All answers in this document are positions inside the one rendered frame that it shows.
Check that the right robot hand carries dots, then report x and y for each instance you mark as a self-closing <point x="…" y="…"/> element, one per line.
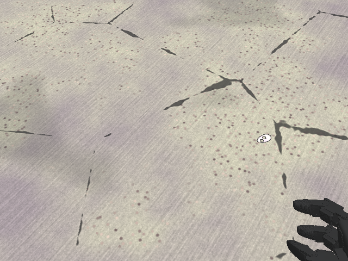
<point x="334" y="239"/>

